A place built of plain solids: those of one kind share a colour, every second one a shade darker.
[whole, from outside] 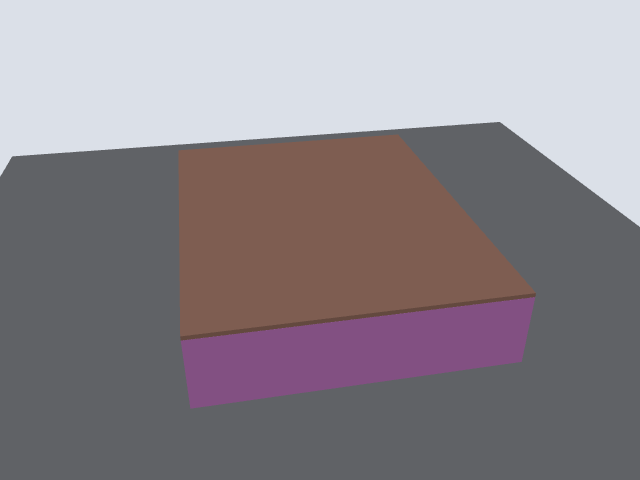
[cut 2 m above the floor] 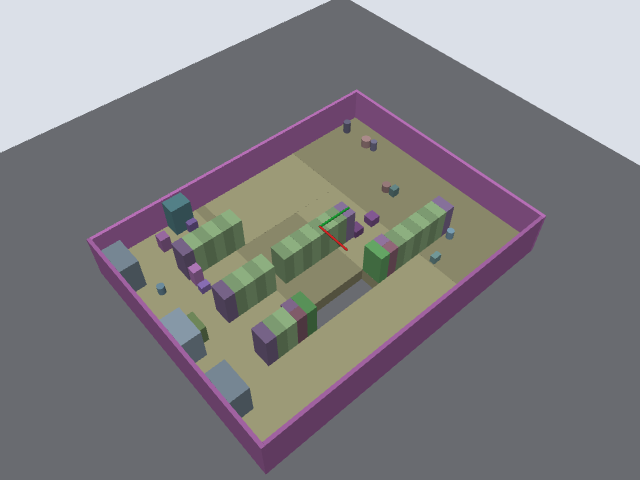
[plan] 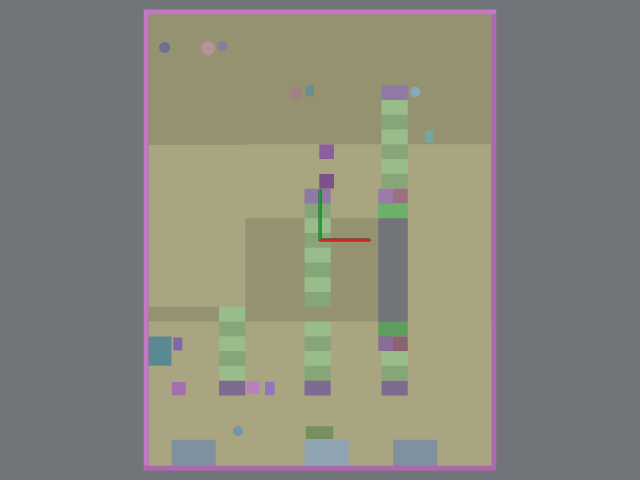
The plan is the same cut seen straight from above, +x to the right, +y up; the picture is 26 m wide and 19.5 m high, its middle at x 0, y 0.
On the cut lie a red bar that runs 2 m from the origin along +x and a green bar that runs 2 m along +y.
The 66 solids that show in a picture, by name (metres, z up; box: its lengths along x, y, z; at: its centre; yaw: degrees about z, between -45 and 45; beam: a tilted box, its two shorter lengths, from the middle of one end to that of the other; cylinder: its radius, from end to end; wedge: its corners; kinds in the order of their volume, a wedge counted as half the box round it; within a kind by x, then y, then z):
{
 "floor_1": {"box": [3.93, 6.6, 0.86], "at": [-5.0, 0.59, 0.38]},
 "floor_2": {"box": [9.33, 6.46, 0.86], "at": [-2.3, -5.94, 0.38]},
 "floor_3": {"box": [5.4, 18.34, 0.86], "at": [-0.33, 0.0, 0.38]},
 "floor_4": {"box": [13.93, 5.86, 0.86], "at": [0.0, -6.24, 0.38]},
 "floor_5": {"box": [13.93, 5.28, 0.86], "at": [0.0, 6.53, 0.38]},
 "floor_6": {"box": [10.0, 8.28, 0.86], "at": [1.97, 5.03, 0.38]},
 "floor_7": {"box": [3.4, 18.34, 0.86], "at": [5.26, 0.0, 0.38]},
 "roof_1": {"box": [14.33, 18.74, 0.2], "at": [0.0, 0.0, 3.57]},
 "wall_1": {"box": [0.2, 18.34, 3.52], "at": [-7.06, 0.0, 1.71]},
 "wall_2": {"box": [14.33, 0.2, 3.52], "at": [0.0, -9.27, 1.71]},
 "wall_3": {"box": [14.33, 0.2, 3.52], "at": [0.0, 9.27, 1.71]},
 "wall_4": {"box": [0.2, 18.34, 3.52], "at": [7.06, 0.0, 1.71]},
 "rack_1": {"box": [1.07, 0.6, 2.0], "at": [-3.57, -5.41, 1.81]},
 "rack_2": {"box": [1.07, 0.6, 2.0], "at": [-3.57, -4.81, 1.81]},
 "rack_3": {"box": [1.07, 0.6, 2.0], "at": [-3.57, -4.21, 1.81]},
 "rack_4": {"box": [1.07, 0.6, 2.0], "at": [-3.57, -3.61, 1.81]},
 "rack_5": {"box": [1.07, 0.6, 2.0], "at": [-3.57, -3.01, 1.81]},
 "rack_6": {"box": [1.07, 0.6, 2.0], "at": [-0.1, -5.41, 1.81]},
 "rack_7": {"box": [1.07, 0.6, 2.0], "at": [-0.1, -4.81, 1.81]},
 "rack_8": {"box": [1.07, 0.6, 2.0], "at": [-0.1, -4.21, 1.81]},
 "rack_9": {"box": [1.07, 0.6, 2.0], "at": [-0.1, -3.61, 1.81]},
 "rack_10": {"box": [1.07, 0.6, 2.0], "at": [-0.1, -2.41, 1.81]},
 "rack_11": {"box": [1.07, 0.6, 2.0], "at": [-0.1, -1.81, 1.81]},
 "rack_12": {"box": [1.07, 0.6, 2.0], "at": [-0.1, -1.21, 1.81]},
 "rack_13": {"box": [1.07, 0.6, 2.0], "at": [-0.1, -0.61, 1.81]},
 "rack_14": {"box": [1.07, 0.6, 2.0], "at": [-0.1, -0.01, 1.81]},
 "rack_15": {"box": [1.07, 0.6, 2.0], "at": [-0.1, 0.59, 1.81]},
 "rack_16": {"box": [1.07, 0.6, 2.0], "at": [-0.1, 1.19, 1.81]},
 "rack_17": {"box": [1.07, 0.6, 2.0], "at": [3.03, -5.41, 1.81]},
 "rack_18": {"box": [1.07, 0.6, 2.0], "at": [3.03, -4.81, 1.81]},
 "rack_19": {"box": [1.07, 0.6, 2.0], "at": [3.03, 2.39, 1.81]},
 "rack_20": {"box": [1.07, 0.6, 2.0], "at": [3.03, 2.99, 1.81]},
 "rack_21": {"box": [1.07, 0.6, 2.0], "at": [3.03, 3.59, 1.81]},
 "rack_22": {"box": [1.07, 0.6, 2.0], "at": [3.03, 4.19, 1.81]},
 "rack_23": {"box": [1.07, 0.6, 2.0], "at": [3.03, 4.79, 1.81]},
 "rack_24": {"box": [1.07, 0.6, 2.0], "at": [3.03, 5.39, 1.81]},
 "cooler_1": {"box": [1.8, 1.06, 1.99], "at": [-5.13, -8.64, 1.8]},
 "cooler_2": {"box": [1.8, 1.06, 2.03], "at": [0.27, -8.64, 1.82]},
 "cooler_3": {"box": [1.8, 1.06, 2.01], "at": [3.87, -8.64, 1.81]},
 "endcab_1": {"box": [1.07, 0.6, 2.0], "at": [-3.57, -6.01, 1.81]},
 "endcab_2": {"box": [1.07, 0.6, 2.0], "at": [-0.1, -6.01, 1.81]},
 "endcab_3": {"box": [1.07, 0.6, 2.0], "at": [-0.1, 1.79, 1.81]},
 "endcab_4": {"box": [1.07, 0.6, 2.0], "at": [3.03, -6.01, 1.81]},
 "endcab_5": {"box": [1.07, 0.6, 2.0], "at": [3.03, 5.99, 1.81]},
 "barcab_1": {"box": [1.2, 0.6, 2.0], "at": [2.97, -3.61, 1.81]},
 "barcab_2": {"box": [1.2, 0.6, 2.0], "at": [2.97, 1.19, 1.81]},
 "power_1": {"box": [0.93, 1.2, 1.87], "at": [-6.5, -4.51, 1.74]},
 "column_1": {"box": [0.6, 0.6, 2.66], "at": [3.27, -4.21, 2.14]},
 "column_2": {"box": [0.6, 0.6, 2.66], "at": [3.27, 1.79, 2.14]},
 "blank_1": {"box": [0.6, 0.6, 2.0], "at": [2.67, -4.21, 1.81]},
 "blank_2": {"box": [0.6, 0.6, 2.0], "at": [2.67, 1.79, 1.81]},
 "load_1": {"box": [1.12, 0.52, 1.15], "at": [-0.02, -7.82, 1.38]},
 "cart_1": {"box": [0.57, 0.54, 0.95], "at": [-5.74, -6.04, 1.28]},
 "cart_2": {"box": [0.51, 0.52, 1.08], "at": [-2.73, -6.0, 1.35]},
 "panelstack_1": {"box": [0.6, 0.6, 0.48], "at": [0.27, 2.39, 1.05]},
 "panelstack_2": {"box": [0.6, 0.6, 0.52], "at": [0.27, 3.59, 1.07]},
 "carton_1": {"box": [0.36, 0.54, 0.72], "at": [-5.78, -4.22, 1.17]},
 "carton_2": {"box": [0.4, 0.54, 0.47], "at": [-2.04, -6.03, 1.04]},
 "reel_1": {"cylinder": 0.29, "from": [-4.54, 7.79, 0.81], "to": [-4.54, 7.79, 1.35]},
 "reel_2": {"cylinder": 0.25, "from": [-0.95, 5.95, 0.81], "to": [-0.95, 5.95, 1.29]},
 "bin_1": {"cylinder": 0.23, "from": [-6.31, 7.82, 0.81], "to": [-6.31, 7.82, 1.56]},
 "bin_2": {"cylinder": 0.2, "from": [-3.97, 7.88, 0.81], "to": [-3.97, 7.88, 1.44]},
 "case_1": {"box": [0.36, 0.46, 0.56], "at": [-0.42, 6.05, 1.08]},
 "case_2": {"box": [0.32, 0.5, 0.47], "at": [4.45, 4.2, 1.04]},
 "vacuum_1": {"cylinder": 0.21, "from": [-3.33, -7.76, 0.81], "to": [-3.33, -7.76, 1.33]},
 "vacuum_2": {"cylinder": 0.2, "from": [3.87, 6.02, 0.81], "to": [3.87, 6.02, 1.33]}
}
